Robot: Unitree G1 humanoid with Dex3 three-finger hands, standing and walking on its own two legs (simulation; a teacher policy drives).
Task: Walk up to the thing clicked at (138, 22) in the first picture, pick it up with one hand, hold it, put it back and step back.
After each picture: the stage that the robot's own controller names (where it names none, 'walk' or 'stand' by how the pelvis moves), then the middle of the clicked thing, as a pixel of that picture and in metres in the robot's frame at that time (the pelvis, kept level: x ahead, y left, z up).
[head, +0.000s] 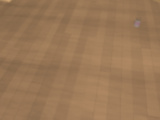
stand; (137, 22) +1.83 -0.65 -0.72
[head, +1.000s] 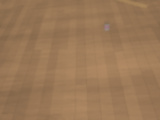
walk; (106, 25) +1.78 -0.12 -0.70
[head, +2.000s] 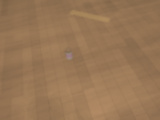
walk; (68, 53) +1.21 +0.27 -0.71
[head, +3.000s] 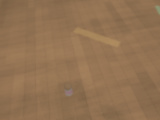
walk; (68, 89) +0.75 +0.23 -0.71
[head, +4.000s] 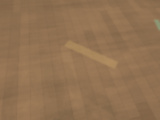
walk; out of the picture +0.42 +0.20 -0.70
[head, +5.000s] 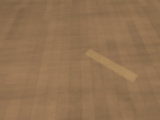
stand; out of the picture +0.42 +0.22 -0.72
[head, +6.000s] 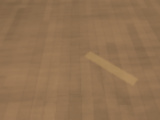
stand; out of the picture +0.40 +0.20 -0.73
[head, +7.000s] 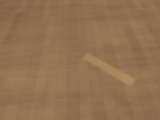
stand; out of the picture +0.41 +0.22 -0.73
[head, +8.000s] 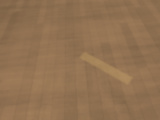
stand; out of the picture +0.39 +0.25 -0.73
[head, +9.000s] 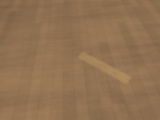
stand; out of the picture +0.38 +0.25 -0.73
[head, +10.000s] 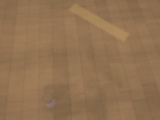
go down; (49, 99) +0.42 +0.24 -0.58
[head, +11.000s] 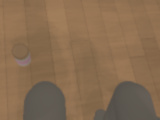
go down; (22, 55) +0.47 +0.28 -0.30
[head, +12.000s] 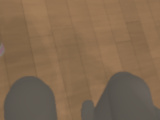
close in; out of the picture +0.45 +0.30 -0.26
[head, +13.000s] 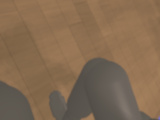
close; out of the picture +0.44 +0.33 -0.23
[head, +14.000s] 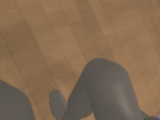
close; out of the picture +0.43 +0.32 -0.23
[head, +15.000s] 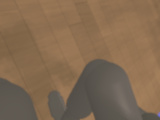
lift; out of the picture +0.42 +0.32 -0.23
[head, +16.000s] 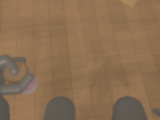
lift; (22, 78) +0.34 +0.24 -0.05
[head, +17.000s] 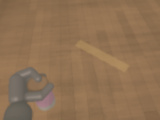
hold; (42, 93) +0.33 +0.18 +0.00
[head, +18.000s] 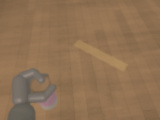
hold; (44, 93) +0.33 +0.17 -0.01
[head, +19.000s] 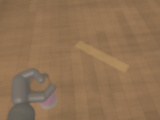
hold; (44, 92) +0.33 +0.17 -0.01
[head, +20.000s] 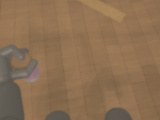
crouch; (26, 67) +0.41 +0.22 -0.08
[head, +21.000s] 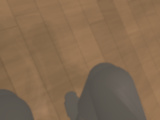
lower; out of the picture +0.46 +0.31 -0.21
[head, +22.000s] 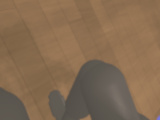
lower; out of the picture +0.43 +0.34 -0.24
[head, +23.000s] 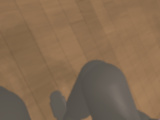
lower; out of the picture +0.43 +0.33 -0.23
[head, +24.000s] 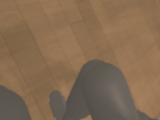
lower; out of the picture +0.43 +0.33 -0.23
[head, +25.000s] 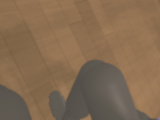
lower; out of the picture +0.43 +0.33 -0.24
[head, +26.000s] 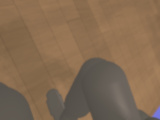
open; out of the picture +0.43 +0.32 -0.23
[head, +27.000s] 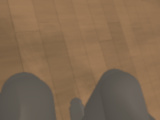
stand; out of the picture +0.44 +0.30 -0.25
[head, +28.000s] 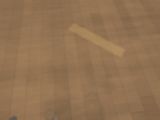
stand; (51, 117) +0.41 +0.22 -0.62
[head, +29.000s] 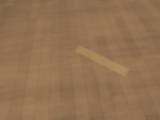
stand; out of the picture +0.40 +0.22 -0.67
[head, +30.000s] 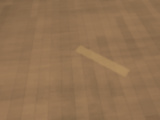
stand; out of the picture +0.39 +0.21 -0.67
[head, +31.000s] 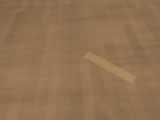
stand; out of the picture +0.41 +0.19 -0.72
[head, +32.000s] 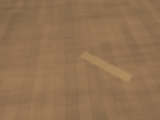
stand; out of the picture +0.40 +0.22 -0.73
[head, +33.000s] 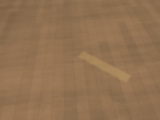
stand; out of the picture +0.38 +0.24 -0.73
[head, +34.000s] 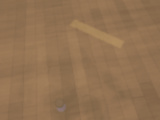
walk; (60, 105) +0.47 +0.21 -0.70
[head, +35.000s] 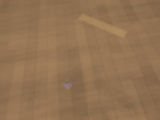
walk; (67, 82) +0.72 +0.22 -0.70
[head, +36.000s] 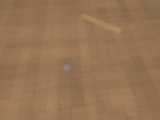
stand; (67, 64) +1.02 +0.22 -0.70
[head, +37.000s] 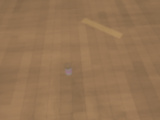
stand; (68, 69) +1.00 +0.20 -0.72
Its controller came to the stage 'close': yes
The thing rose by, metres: 0.71
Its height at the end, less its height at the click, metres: +0.00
